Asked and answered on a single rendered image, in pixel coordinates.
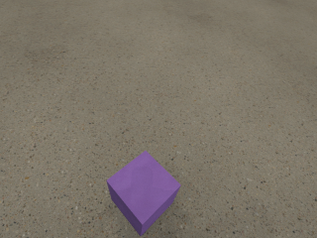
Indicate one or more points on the carton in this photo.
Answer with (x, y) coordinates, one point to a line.
(143, 190)

